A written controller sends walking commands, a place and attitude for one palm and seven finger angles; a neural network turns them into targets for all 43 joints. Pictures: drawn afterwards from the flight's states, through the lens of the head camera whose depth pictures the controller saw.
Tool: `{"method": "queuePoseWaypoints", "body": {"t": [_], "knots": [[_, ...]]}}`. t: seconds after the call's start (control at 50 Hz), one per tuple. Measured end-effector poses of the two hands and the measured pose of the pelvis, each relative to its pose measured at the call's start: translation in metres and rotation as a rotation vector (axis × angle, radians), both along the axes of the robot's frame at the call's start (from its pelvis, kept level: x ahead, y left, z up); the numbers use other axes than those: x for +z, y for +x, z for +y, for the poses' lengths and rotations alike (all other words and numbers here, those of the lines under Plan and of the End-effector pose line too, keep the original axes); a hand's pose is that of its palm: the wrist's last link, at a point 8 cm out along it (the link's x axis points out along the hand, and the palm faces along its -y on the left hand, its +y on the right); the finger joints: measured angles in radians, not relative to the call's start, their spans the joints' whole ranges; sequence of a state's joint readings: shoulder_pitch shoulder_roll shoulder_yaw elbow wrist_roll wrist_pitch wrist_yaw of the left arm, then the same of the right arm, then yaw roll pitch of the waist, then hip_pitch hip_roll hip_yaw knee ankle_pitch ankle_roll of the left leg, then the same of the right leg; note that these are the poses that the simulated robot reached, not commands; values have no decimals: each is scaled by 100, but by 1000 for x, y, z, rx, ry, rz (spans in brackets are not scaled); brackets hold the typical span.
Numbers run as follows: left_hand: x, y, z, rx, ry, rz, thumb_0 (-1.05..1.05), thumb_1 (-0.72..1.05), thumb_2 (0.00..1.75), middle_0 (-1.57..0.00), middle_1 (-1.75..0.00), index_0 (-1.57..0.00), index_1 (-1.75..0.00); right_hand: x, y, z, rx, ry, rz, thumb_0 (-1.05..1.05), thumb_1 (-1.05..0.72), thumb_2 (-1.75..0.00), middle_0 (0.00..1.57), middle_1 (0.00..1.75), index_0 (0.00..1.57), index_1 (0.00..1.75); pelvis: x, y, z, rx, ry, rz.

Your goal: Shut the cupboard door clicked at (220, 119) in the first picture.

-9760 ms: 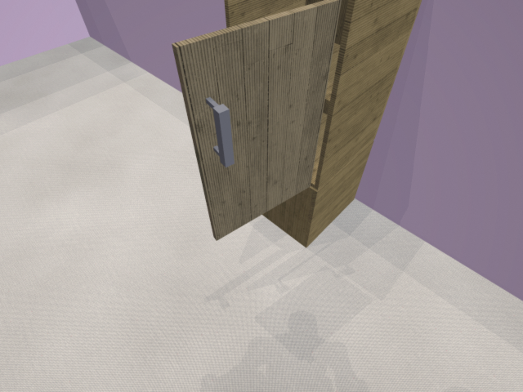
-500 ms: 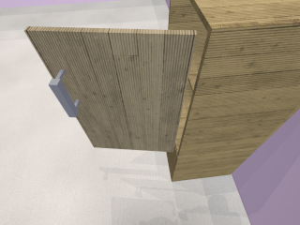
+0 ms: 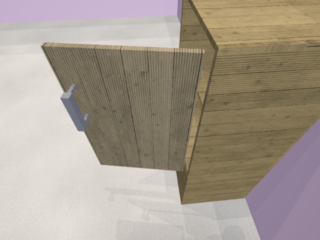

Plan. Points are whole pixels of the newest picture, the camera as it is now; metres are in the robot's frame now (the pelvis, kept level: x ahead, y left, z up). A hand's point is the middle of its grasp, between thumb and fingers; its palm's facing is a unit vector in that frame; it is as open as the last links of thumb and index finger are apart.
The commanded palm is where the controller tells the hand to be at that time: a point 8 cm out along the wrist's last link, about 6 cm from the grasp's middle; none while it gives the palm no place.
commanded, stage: look again from close up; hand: left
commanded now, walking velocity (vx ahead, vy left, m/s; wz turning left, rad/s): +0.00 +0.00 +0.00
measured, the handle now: (77, 108) +0.45 +0.27 +0.06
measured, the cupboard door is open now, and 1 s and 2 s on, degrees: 79 79 79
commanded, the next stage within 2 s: raise the hand and make a fist in 0.28 s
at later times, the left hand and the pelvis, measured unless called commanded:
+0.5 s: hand out of the picture +0.13 +0.20 -0.09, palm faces +0.21 -0.96 -0.20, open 7.3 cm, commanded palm +0.11 +0.23 -0.06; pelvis +0.00 +0.00 -0.01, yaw +2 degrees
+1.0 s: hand (86, 238) +0.14 +0.18 -0.02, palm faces -0.05 -1.00 -0.07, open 5.2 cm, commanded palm +0.11 +0.23 -0.02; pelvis -0.07 -0.01 -0.09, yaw +4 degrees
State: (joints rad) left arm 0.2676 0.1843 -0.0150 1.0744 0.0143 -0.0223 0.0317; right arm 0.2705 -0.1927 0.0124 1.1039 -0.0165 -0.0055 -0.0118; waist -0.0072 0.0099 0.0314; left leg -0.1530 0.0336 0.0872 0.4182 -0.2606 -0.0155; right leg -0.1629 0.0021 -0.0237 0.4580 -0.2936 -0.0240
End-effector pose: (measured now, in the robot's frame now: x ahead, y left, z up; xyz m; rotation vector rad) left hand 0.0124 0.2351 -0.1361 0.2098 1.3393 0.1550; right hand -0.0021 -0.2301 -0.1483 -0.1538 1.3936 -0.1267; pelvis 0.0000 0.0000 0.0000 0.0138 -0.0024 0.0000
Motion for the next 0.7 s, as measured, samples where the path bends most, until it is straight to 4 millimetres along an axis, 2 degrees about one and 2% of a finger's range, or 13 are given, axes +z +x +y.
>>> {"method": "queuePoseWaypoints", "body": {"t": [0.08, 0.16, 0.4, 0.42, 0.44, 0.52, 0.58, 0.64, 0.7], "knots": [[-2, 0, -1, 1, -6, 17, 0, 91, 90, -20, -30, -20, -29, 0, -13, 2, -13, -2, 45, 0, -91, -90, 20, 30, 19, 30, 0, 3, 0, -1, 0, 0], [-4, 2, -2, 2, -12, 26, 0, 91, 90, -20, -30, -20, -29, 0, -16, 6, -22, 2, 62, 0, -91, -90, 20, 30, 19, 30, 0, 6, 0, -3, 0, -2], [-7, 7, -5, 14, -16, 19, 0, 91, 90, -20, -30, -20, -29, -2, 6, 18, -15, 17, 17, 1, -91, -90, 20, 30, 19, 30, -1, 11, 3, -1, -6, 1], [-3, 16, -1, 83, -21, -36, 1, 91, 90, -20, -30, -20, -30, -1, 10, 15, -10, -7, -21, 1, -92, -90, 20, 30, 20, 30, -3, 8, 4, -3, -8, -5], [9, 34, 5, 103, -8, -163, 1, 91, 90, -20, -30, -21, -30, 1, 17, 10, -13, -38, -96, 1, -92, -90, 20, 30, 20, 30, -6, 6, 4, -4, -9, -6], [86, 111, 7, 76, 18, -726, 2, 92, 90, -21, -32, -22, -31, 12, 58, -7, 5, -67, -419, 2, -92, -90, 20, 30, 20, 30, -14, 1, 5, 42, 10, 19], [127, 149, -1, 15, -37, -1065, 1, 92, 90, -24, -35, -24, -34, 20, 93, -19, 54, -70, -594, 2, -92, -90, 20, 30, 20, 30, -24, -11, 3, 53, 9, 76], [139, 155, -15, -98, -144, -1306, 1, 92, 90, -27, -39, -28, -38, 31, 127, -28, 111, -83, -738, 1, -91, -90, 20, 30, 20, 30, -40, -26, -2, 39, 17, 142], [121, 137, -26, -227, -222, -1374, 0, 91, 90, -32, -44, -33, -43, 38, 153, -32, 168, -98, -852, 1, -91, -90, 20, 30, 19, 30, -61, -42, -7, 31, 19, 181]]}}
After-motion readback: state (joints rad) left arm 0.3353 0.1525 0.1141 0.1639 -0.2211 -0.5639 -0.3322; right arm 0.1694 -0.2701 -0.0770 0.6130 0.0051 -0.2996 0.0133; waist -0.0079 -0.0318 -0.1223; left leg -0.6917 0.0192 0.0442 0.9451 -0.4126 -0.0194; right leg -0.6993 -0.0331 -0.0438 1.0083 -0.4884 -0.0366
